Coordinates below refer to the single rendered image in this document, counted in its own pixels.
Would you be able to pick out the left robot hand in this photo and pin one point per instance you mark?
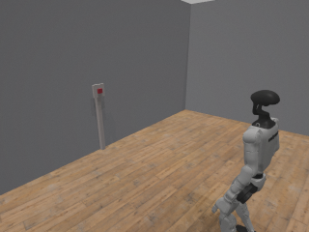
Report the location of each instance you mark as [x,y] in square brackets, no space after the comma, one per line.
[223,205]

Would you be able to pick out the left robot upper arm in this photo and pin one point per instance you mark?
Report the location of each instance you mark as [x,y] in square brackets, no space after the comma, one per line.
[251,140]

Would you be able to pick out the panel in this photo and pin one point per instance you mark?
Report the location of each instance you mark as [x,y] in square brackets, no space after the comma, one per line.
[97,98]

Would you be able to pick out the robot right shin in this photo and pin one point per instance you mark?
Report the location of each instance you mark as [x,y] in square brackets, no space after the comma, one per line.
[243,213]

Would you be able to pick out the right robot upper arm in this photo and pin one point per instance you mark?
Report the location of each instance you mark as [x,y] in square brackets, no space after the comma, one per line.
[277,144]

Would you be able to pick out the robot left forearm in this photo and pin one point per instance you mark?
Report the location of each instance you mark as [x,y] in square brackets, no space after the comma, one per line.
[242,181]

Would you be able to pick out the left robot thigh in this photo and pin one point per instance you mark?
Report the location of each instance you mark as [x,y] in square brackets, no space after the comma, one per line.
[242,197]

